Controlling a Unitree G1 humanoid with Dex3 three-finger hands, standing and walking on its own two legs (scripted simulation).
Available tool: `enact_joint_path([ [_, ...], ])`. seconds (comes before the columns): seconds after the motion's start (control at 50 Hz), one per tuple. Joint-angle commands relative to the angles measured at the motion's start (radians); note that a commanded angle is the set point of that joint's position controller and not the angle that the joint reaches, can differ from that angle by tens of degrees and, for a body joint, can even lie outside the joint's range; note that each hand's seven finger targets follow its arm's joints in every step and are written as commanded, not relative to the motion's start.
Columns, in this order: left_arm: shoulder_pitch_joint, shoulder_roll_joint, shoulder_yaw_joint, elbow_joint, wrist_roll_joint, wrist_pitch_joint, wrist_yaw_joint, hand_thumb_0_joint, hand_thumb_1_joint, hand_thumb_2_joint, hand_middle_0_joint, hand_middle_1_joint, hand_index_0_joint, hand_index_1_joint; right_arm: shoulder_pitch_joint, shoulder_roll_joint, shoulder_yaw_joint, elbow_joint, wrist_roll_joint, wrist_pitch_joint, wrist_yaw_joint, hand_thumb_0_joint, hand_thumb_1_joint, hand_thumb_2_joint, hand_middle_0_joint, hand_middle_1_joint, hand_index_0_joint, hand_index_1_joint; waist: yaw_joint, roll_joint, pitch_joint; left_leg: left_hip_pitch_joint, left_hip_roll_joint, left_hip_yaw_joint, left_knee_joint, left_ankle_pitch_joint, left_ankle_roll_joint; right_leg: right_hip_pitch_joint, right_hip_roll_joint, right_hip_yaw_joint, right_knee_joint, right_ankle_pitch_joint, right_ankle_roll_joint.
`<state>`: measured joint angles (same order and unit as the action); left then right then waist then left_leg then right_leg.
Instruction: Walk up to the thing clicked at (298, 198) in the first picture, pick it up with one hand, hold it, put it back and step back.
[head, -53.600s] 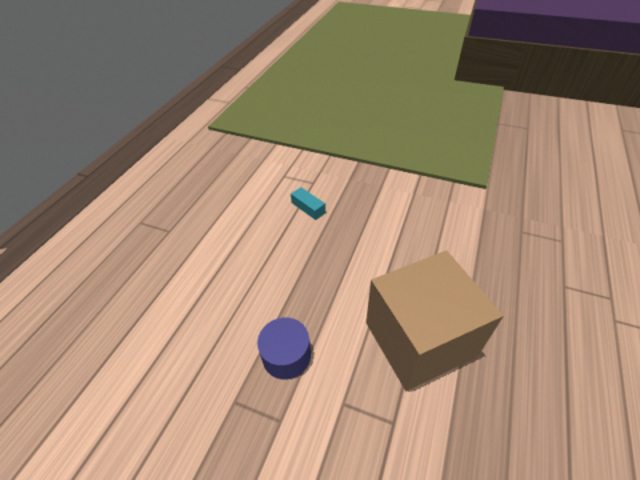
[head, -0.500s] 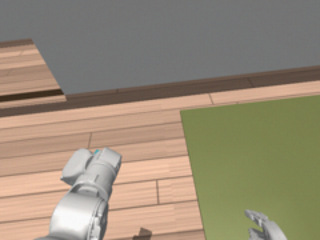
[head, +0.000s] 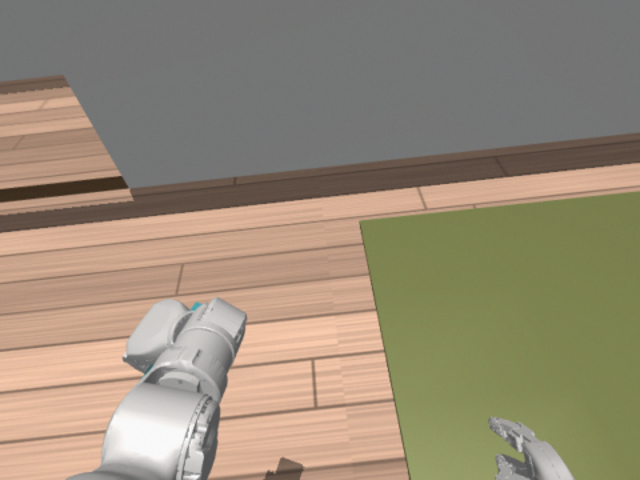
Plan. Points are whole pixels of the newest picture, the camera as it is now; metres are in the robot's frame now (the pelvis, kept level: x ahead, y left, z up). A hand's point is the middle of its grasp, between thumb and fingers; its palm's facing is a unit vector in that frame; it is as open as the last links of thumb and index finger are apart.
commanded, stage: crouch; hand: left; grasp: from above
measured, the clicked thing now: (189, 362) +0.32 +0.23 -0.07
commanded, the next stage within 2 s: lower in 1.80 s
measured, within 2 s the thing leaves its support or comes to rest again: neither
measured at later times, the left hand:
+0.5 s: hand (215, 402) +0.32 +0.24 -0.22, palm faces -0.16 -0.39 -0.91, open 9.6 cm
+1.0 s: hand (239, 408) +0.38 +0.25 -0.44, palm faces -0.08 -0.44 -0.89, open 9.6 cm
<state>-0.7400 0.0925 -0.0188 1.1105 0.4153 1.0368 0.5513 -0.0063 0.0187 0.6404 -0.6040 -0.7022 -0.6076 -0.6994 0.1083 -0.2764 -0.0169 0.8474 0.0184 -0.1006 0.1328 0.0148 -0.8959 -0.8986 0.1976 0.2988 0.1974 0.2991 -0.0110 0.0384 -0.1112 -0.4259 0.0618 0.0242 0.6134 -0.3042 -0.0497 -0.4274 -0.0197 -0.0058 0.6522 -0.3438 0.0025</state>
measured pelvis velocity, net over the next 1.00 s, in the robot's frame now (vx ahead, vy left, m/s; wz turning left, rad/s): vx -0.09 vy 0.01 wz -0.06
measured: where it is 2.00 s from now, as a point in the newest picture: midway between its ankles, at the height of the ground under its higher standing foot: outside the picture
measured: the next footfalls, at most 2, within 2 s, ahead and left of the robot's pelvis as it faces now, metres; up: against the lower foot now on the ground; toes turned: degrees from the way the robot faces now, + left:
none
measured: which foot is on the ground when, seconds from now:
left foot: down 0.00-1.00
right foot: down 0.00-1.00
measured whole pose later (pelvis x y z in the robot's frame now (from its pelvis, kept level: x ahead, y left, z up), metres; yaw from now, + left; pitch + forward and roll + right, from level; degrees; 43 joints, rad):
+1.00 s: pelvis -0.09 +0.01 -0.32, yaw -3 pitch +38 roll -3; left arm -1.20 0.51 0.34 1.57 0.53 0.58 0.71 -0.01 0.06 0.51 -0.74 -0.47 -0.74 -0.47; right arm 0.15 -0.25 -0.01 0.91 -0.11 -0.13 0.22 0.01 -0.90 -0.90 0.20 0.30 0.20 0.30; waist -0.22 0.05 -0.16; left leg -2.05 0.07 -0.09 2.02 -0.64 -0.05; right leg -2.01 0.01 -0.02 1.99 -0.65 0.02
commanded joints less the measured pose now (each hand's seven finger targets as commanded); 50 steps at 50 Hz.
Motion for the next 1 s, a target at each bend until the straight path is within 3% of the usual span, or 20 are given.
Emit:
enact_joint_path([
  [0.0,-0.419,0.164,0.000,-0.058,0.056,-0.036,0.060,0.000,0.471,0.825,-0.846,-0.748,-0.856,-0.742,-0.048,-0.126,-0.041,-0.089,0.002,-0.056,-0.002,0.000,-0.881,-0.895,0.201,0.300,0.201,0.300,-0.018,-0.101,-0.245,0.040,-0.055,0.038,-0.011,0.204,0.049,0.063,0.041,-0.001,-0.073,0.312,0.000],
  [0.02,-0.426,0.185,0.022,-0.037,0.051,-0.046,0.071,0.000,0.462,0.821,-0.853,-0.726,-0.857,-0.727,-0.043,-0.124,-0.045,-0.079,0.000,-0.062,-0.002,0.000,-0.881,-0.895,0.201,0.300,0.201,0.300,-0.017,-0.115,-0.244,0.013,-0.050,0.036,-0.004,0.184,0.048,0.052,0.041,-0.001,-0.064,0.289,-0.001],
  [0.06,-0.440,0.168,0.028,0.003,0.049,-0.069,0.084,0.000,0.456,0.796,-0.845,-0.710,-0.852,-0.708,-0.025,-0.122,-0.046,-0.070,-0.006,-0.065,-0.002,0.000,-0.881,-0.894,0.201,0.300,0.201,0.300,-0.035,-0.110,-0.236,-0.019,-0.051,0.036,0.021,0.149,0.048,-0.001,0.040,0.006,-0.050,0.254,-0.003],
  [0.1,-0.469,0.164,0.045,0.030,0.059,-0.106,0.097,0.000,0.452,0.800,-0.865,-0.661,-0.856,-0.675,0.000,-0.131,-0.061,-0.055,-0.017,-0.069,0.001,0.000,-0.880,-0.894,0.200,0.300,0.201,0.300,-0.057,-0.122,-0.301,-0.042,-0.046,0.034,0.073,0.182,0.044,-0.023,0.041,0.015,-0.004,0.309,0.003],
  [0.12,-0.476,0.186,0.065,0.053,0.062,-0.121,0.108,0.000,0.440,0.772,-0.854,-0.646,-0.849,-0.656,0.010,-0.134,-0.067,-0.050,-0.024,-0.071,0.002,0.000,-0.880,-0.894,0.200,0.300,0.201,0.300,-0.054,-0.108,-0.306,-0.074,-0.046,0.036,0.098,0.184,0.040,-0.044,0.039,0.013,0.023,0.314,-0.001],
  [0.22,-0.459,0.208,0.117,0.164,0.122,-0.215,0.168,0.000,0.432,0.788,-0.900,-0.613,-0.874,-0.644,0.070,-0.131,-0.084,-0.004,-0.061,-0.072,0.023,0.000,-0.887,-0.897,0.200,0.300,0.200,0.300,-0.068,-0.078,-0.392,-0.264,-0.051,0.037,0.292,0.217,0.018,-0.187,0.047,0.026,0.226,0.418,-0.002],
  [0.28,-0.460,0.247,0.173,0.213,0.123,-0.260,0.215,0.000,0.473,0.756,-0.944,-0.587,-0.919,-0.618,0.075,-0.135,-0.090,-0.019,-0.084,-0.069,0.042,0.000,-0.888,-0.898,0.200,0.300,0.200,0.300,-0.061,-0.049,-0.425,-0.366,-0.049,0.027,0.380,0.191,0.006,-0.289,0.058,0.013,0.314,0.333,-0.013],
  [0.38,-0.546,0.306,0.236,0.218,0.106,-0.332,0.274,0.000,0.469,0.720,-0.974,-0.506,-0.934,-0.552,0.084,-0.156,-0.092,-0.037,-0.110,-0.060,0.051,0.000,-0.887,-0.897,0.200,0.299,0.200,0.299,-0.092,-0.012,-0.511,-0.484,-0.040,0.003,0.521,0.097,0.001,-0.492,0.067,-0.014,0.432,0.170,-0.020],
  [0.44,-0.614,0.318,0.225,0.209,0.102,-0.382,0.291,0.000,0.496,0.736,-0.980,-0.539,-0.947,-0.577,0.098,-0.172,-0.084,-0.032,-0.121,-0.057,0.048,0.000,-0.890,-0.897,0.200,0.299,0.200,0.299,-0.126,-0.004,-0.575,-0.572,-0.034,-0.012,0.645,0.049,0.001,-0.641,0.071,-0.025,0.533,0.110,-0.021],
  [0.52,-0.715,0.396,0.254,0.214,0.097,-0.433,0.313,0.000,0.532,0.713,-0.986,-0.570,-0.971,-0.591,0.123,-0.196,-0.080,0.010,-0.137,-0.059,0.038,0.000,-0.895,-0.900,0.200,0.300,0.200,0.300,-0.150,0.087,-0.655,-0.672,-0.028,-0.017,0.773,-0.021,-0.005,-0.793,0.063,-0.030,0.646,0.021,-0.023],
  [0.6,-0.759,0.474,0.289,0.244,0.095,-0.465,0.295,0.000,0.537,0.742,-0.998,-0.570,-0.976,-0.597,0.151,-0.194,-0.068,0.038,-0.142,-0.052,0.032,0.000,-0.896,-0.902,0.200,0.300,0.200,0.300,-0.171,0.088,-0.701,-0.797,-0.026,-0.020,0.894,-0.089,-0.002,-0.914,0.059,-0.036,0.729,-0.066,-0.016],
  [0.64,-0.771,0.518,0.301,0.286,0.117,-0.463,0.281,0.000,0.579,0.756,-1.030,-0.576,-1.007,-0.604,0.159,-0.194,-0.060,0.049,-0.145,-0.050,0.034,0.000,-0.896,-0.901,0.200,0.300,0.200,0.300,-0.167,0.116,-0.708,-0.833,-0.021,-0.027,0.942,-0.105,-0.001,-0.984,0.058,-0.053,0.789,-0.073,-0.020],
  [0.68,-0.784,0.550,0.308,0.317,0.130,-0.462,0.266,0.000,0.582,0.758,-1.034,-0.580,-1.011,-0.608,0.171,-0.197,-0.056,0.056,-0.146,-0.046,0.038,0.000,-0.897,-0.902,0.200,0.300,0.200,0.300,-0.181,0.135,-0.708,-0.872,-0.018,-0.043,0.979,-0.144,0.001,-1.053,0.057,-0.067,0.843,-0.102,-0.021],
  [0.86,-0.883,0.603,0.318,0.319,0.143,-0.464,0.210,0.000,0.540,0.734,-0.983,-0.570,-0.965,-0.592,0.217,-0.209,-0.060,0.046,-0.129,-0.050,0.072,0.000,-0.895,-0.901,0.200,0.300,0.200,0.300,-0.227,0.185,-0.791,-1.022,-0.016,-0.056,1.163,-0.181,0.017,-1.203,0.054,-0.084,1.019,-0.118,-0.016],
  [0.98,-0.898,0.651,0.324,0.313,0.178,-0.473,0.191,0.000,0.563,0.738,-0.979,-0.593,-0.971,-0.606,0.237,-0.221,-0.062,0.047,-0.123,-0.052,0.093,0.000,-0.893,-0.901,0.200,0.300,0.200,0.300,-0.240,0.220,-0.783,-1.106,-0.017,-0.056,1.249,-0.191,0.025,-1.287,0.052,-0.095,1.121,-0.116,-0.016],
])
